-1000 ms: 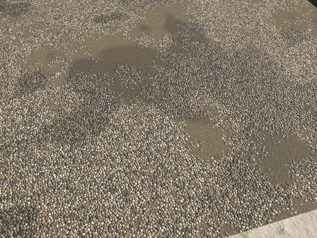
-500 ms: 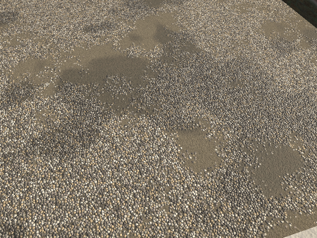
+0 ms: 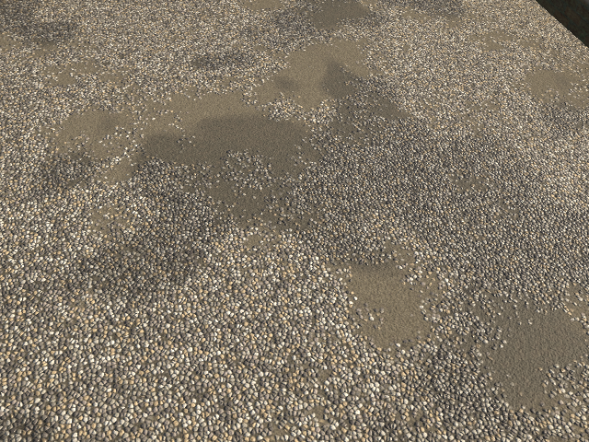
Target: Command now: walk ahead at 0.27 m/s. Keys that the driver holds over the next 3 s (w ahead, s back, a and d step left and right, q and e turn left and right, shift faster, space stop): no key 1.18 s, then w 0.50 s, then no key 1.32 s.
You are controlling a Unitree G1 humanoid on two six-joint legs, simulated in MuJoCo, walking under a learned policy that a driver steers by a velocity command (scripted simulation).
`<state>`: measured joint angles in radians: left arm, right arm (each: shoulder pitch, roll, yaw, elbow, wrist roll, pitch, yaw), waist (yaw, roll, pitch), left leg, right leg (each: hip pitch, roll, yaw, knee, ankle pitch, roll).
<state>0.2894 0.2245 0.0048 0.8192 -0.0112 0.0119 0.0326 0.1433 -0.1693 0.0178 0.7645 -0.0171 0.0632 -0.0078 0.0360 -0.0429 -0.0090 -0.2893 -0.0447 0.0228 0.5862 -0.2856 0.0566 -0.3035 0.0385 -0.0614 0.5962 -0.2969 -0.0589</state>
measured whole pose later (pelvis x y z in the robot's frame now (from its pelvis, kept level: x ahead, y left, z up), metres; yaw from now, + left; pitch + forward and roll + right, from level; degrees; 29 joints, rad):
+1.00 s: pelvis +0.05 +0.02 +0.02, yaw +0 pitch +0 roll +0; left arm 0.25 0.25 -0.06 0.80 0.01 0.04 0.03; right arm 0.30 -0.24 0.06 0.88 -0.01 0.07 -0.06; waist 0.00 0.00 0.01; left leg -0.07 -0.09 0.00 0.26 -0.19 0.08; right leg -0.11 0.01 -0.02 0.33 -0.22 -0.02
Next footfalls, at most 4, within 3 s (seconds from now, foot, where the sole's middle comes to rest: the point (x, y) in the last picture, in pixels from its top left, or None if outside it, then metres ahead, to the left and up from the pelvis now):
none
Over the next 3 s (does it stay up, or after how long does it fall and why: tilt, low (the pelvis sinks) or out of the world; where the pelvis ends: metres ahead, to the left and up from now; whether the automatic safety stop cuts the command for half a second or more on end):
stays up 0.06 0.01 0.02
